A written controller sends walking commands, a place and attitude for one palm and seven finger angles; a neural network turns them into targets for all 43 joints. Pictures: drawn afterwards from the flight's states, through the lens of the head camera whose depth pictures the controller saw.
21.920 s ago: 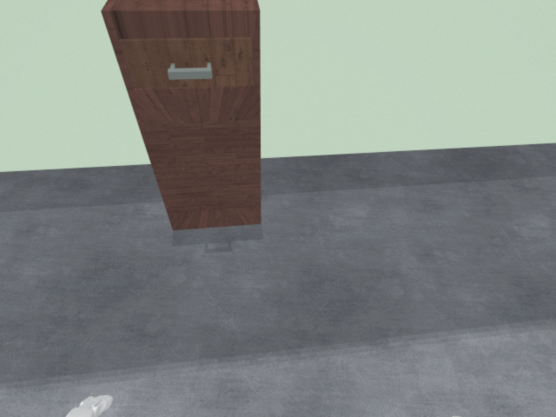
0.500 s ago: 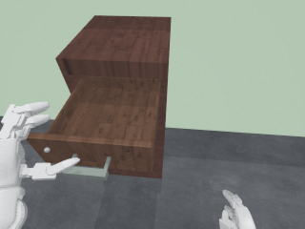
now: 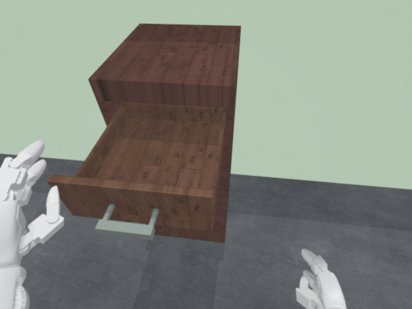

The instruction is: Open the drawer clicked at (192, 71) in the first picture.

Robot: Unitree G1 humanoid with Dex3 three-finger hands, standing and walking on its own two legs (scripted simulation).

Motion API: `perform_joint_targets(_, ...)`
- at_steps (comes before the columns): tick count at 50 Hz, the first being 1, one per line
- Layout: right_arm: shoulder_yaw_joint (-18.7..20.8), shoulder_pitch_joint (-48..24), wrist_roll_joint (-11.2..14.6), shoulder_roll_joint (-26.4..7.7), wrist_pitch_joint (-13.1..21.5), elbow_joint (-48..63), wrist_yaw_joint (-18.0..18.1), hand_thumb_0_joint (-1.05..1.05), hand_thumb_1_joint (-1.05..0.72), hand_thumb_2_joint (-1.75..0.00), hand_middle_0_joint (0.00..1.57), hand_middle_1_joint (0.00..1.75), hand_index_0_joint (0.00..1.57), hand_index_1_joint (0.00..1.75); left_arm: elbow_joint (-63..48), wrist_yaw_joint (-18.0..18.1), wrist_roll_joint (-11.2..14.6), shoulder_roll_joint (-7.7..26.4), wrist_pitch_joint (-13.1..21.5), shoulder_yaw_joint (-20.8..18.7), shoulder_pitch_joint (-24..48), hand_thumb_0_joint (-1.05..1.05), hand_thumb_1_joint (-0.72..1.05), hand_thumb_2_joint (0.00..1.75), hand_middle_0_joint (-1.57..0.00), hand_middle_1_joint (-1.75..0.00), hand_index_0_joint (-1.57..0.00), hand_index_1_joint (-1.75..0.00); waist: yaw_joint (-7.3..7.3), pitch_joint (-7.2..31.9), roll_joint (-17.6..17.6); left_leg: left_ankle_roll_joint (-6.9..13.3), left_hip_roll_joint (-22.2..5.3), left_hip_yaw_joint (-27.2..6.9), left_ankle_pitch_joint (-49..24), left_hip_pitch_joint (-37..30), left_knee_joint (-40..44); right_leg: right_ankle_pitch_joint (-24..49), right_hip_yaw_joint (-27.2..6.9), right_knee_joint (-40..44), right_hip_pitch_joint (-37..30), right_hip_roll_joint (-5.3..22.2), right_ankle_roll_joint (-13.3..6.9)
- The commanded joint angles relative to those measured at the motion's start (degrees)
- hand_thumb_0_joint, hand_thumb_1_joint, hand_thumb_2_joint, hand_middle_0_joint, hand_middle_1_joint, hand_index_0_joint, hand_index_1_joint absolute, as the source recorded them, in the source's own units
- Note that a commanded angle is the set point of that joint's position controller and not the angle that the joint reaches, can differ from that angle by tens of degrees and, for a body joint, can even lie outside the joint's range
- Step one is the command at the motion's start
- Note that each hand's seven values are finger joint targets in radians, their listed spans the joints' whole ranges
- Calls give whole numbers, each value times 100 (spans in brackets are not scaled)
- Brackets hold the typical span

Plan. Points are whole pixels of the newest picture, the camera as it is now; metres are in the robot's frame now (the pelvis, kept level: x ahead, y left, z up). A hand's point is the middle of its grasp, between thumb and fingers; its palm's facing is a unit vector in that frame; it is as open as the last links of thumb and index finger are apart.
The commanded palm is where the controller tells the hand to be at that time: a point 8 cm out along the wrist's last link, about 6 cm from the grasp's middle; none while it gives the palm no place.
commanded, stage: draw the hand back to the body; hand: left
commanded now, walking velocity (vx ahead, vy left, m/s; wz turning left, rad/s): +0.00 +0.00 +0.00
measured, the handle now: (129, 220) +0.28 +0.22 -0.01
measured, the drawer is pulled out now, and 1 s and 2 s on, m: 0.30 0.30 0.30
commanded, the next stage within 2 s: step back with the hand held close in 0.10 s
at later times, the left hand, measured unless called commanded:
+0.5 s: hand (54, 231) +0.17 +0.25 +0.14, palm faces +0.30 -0.82 -0.48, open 7.4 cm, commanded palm +0.10 +0.30 +0.18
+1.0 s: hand (24, 281) +0.10 +0.24 +0.16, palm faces +0.38 -0.80 -0.47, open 7.4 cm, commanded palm +0.03 +0.28 +0.18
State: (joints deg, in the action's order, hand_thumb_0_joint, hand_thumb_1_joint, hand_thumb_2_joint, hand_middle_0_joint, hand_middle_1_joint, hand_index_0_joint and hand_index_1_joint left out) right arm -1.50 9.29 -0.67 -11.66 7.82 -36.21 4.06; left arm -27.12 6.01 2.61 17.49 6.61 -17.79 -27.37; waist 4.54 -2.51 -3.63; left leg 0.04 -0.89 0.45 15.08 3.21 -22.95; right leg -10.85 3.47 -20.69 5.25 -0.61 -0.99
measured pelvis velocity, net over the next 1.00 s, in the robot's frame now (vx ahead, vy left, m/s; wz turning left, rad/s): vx -0.09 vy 0.00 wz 0.02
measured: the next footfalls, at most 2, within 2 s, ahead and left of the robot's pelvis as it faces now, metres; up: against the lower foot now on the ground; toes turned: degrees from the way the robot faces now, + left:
right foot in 0.78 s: -0.04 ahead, -0.08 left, +0.00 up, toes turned +0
left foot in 1.10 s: -0.10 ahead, +0.13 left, +0.00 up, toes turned +3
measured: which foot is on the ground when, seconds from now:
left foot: down 0.00-0.84, up 0.86-1.00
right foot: down 0.00-0.64, up 0.66-0.76, down 0.78-1.00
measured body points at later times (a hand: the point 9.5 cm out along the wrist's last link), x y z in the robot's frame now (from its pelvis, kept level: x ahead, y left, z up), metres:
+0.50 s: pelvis -0.02 +0.02 +0.00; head +0.02 +0.02 +0.44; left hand +0.15 +0.29 +0.17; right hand +0.16 -0.23 -0.08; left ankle -0.02 +0.12 -0.74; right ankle +0.01 -0.11 -0.74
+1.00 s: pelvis -0.09 +0.00 +0.00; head -0.07 +0.01 +0.44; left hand +0.08 +0.28 +0.19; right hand +0.09 -0.23 -0.08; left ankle -0.11 +0.12 -0.70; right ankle -0.08 -0.08 -0.74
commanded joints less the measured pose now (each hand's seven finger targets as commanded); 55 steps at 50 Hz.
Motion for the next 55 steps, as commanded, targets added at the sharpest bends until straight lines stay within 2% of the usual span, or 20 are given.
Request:
perform_joint_targets(1,200,-677,-10,-585,366,932,69,0,-90,-90,20,30,20,30,-1361,98,19,1075,380,-616,552,0,90,90,-20,-30,-20,-30,-74,539,-151,-8,11,-27,-1151,237,373,547,-114,291,-254,43,4)
perform_joint_targets(4,204,-700,-21,-589,399,911,73,0,-90,-90,20,30,20,30,-1424,113,11,1133,375,-683,508,0,90,90,-20,-30,-20,-30,-48,574,-254,-28,26,-23,-1246,194,342,655,-129,319,-262,18,-9)
perform_joint_targets(8,191,-703,-14,-568,387,922,65,0,-90,-90,20,30,20,30,-1247,98,22,1039,353,-611,468,0,90,90,-20,-30,-20,-30,-60,375,82,-9,9,-60,-1088,322,388,463,-96,322,-197,17,14)
perform_joint_targets(10,198,-709,-12,-576,405,880,75,0,-90,-90,20,30,20,30,-1116,99,27,986,352,-596,391,0,90,90,-20,-30,-20,-30,-66,250,-69,-23,12,-29,-1017,335,414,391,-88,383,-155,16,10)
perform_joint_targets(11,240,-657,57,-803,210,1147,50,0,-90,-90,20,30,20,30,-1344,76,44,1462,521,-1134,579,0,90,90,-20,-30,-20,-30,-317,-269,181,109,-44,-173,-491,923,227,214,-535,681,725,292,48)
perform_joint_targets(13,268,-719,40,-713,71,1099,28,0,-90,-90,20,30,20,30,-1046,22,-27,1137,561,-818,128,0,90,90,-20,-30,-20,-30,-323,-134,700,149,20,-201,-266,819,-75,-314,-690,990,1021,518,15)
perform_joint_targets(17,339,-528,48,-739,-27,1174,34,0,-90,-90,20,30,20,30,-1373,88,-39,1078,682,-787,-434,0,90,90,-20,-30,-20,-30,-363,757,389,131,51,-140,-580,776,-426,176,-726,658,786,770,-108)
perform_joint_targets(20,408,-452,26,-779,-109,1277,82,0,-90,-90,20,30,20,30,-1750,176,-19,1257,716,-1014,-817,0,90,90,-20,-30,-20,-30,-370,1330,197,101,-109,-274,-1536,883,-296,1212,-457,28,245,620,-61)
perform_joint_targets(25,488,-407,34,-795,-185,1510,130,0,-90,-90,20,30,20,30,-2334,270,6,1440,697,-1209,-1079,0,90,90,-20,-30,-20,-30,-359,1609,-88,45,-378,-517,-2809,1166,-298,1979,-236,-852,-39,373,10)
perform_joint_targets(29,520,-387,-1,-816,-128,1518,141,0,-90,-90,20,30,20,30,-2406,308,3,1455,713,-1302,-1164,0,90,90,-20,-30,-20,-30,-356,1427,-440,147,-705,-698,-2717,1597,31,975,-138,-1481,81,171,90)
perform_joint_targets(33,516,-185,-220,-825,67,1362,151,0,-90,-90,20,30,20,30,-2226,392,-102,1173,768,-1128,-984,0,90,90,-20,-30,-20,-30,-421,862,-694,426,-1228,-979,-2346,2357,483,-931,-113,-2294,335,-39,130)
perform_joint_targets(37,478,-124,-197,-814,216,1142,122,0,-90,-90,20,30,20,30,-1966,488,-93,993,741,-895,-814,0,90,90,-20,-30,-20,-30,-530,778,-635,439,-1144,-991,-2253,1865,47,-902,-222,-1346,679,66,70)
perform_joint_targets(39,462,-149,-199,-822,164,1035,116,0,-90,-90,20,30,20,30,-1954,505,-103,1177,713,-976,-819,0,90,90,-20,-30,-20,-30,-583,943,-192,298,-924,-879,-2101,1634,-508,378,-605,-589,656,366,-82)
perform_joint_targets(41,410,-276,28,-716,85,1133,26,0,-90,-90,20,30,20,30,-1937,428,-30,1380,769,-1039,-423,0,90,90,-20,-30,-20,-30,-615,1264,816,-18,-153,-142,-955,1679,-1632,3017,-1850,-64,609,1572,-546)
perform_joint_targets(42,433,-331,122,-624,65,1159,9,0,-90,-90,20,30,20,30,-1783,396,18,1351,741,-1055,-462,0,90,90,-20,-30,-20,-30,-515,1327,1459,-110,251,-34,815,2151,-2542,4075,-2075,-86,281,1964,-793)
perform_joint_targets(43,438,-387,153,-598,48,1184,1,0,-90,-90,20,30,20,30,-1772,376,-4,1367,733,-1062,-577,0,90,90,-20,-30,-20,-30,-441,1359,1551,-73,264,-212,1308,2407,-3226,4118,-1928,-152,222,2114,-899)
perform_joint_targets(46,295,-517,134,-386,-101,1309,46,0,-90,-90,20,30,20,30,-1659,359,-78,1400,677,-1218,-837,0,90,90,-20,-30,-20,-30,-476,1123,1244,-141,61,-118,1148,2414,-3173,3817,-1417,-263,431,1762,-856)
perform_joint_targets(51,242,-474,76,-483,-235,1220,139,0,-90,-90,20,30,20,30,-1860,395,-73,1351,664,-1095,-801,0,90,90,-20,-30,-20,-30,-497,951,887,-60,96,246,504,1645,-1056,2723,-1017,-114,639,1235,-496)
perform_joint_targets(53,336,-318,66,-620,-213,1156,130,0,-90,-90,20,30,20,30,-2062,415,-27,1380,692,-1059,-836,0,90,90,-20,-30,-20,-30,-538,1097,414,-32,-12,163,-604,1190,39,2250,-783,-379,518,892,-188)
perform_joint_targets(55,481,-390,90,-810,-135,1262,119,0,-90,-90,20,30,20,30,-2349,406,-18,1549,806,-1196,-867,0,90,90,-20,-30,-20,-30,-373,1328,-626,341,-1135,-935,-2678,1003,170,915,-469,-1061,814,249,199)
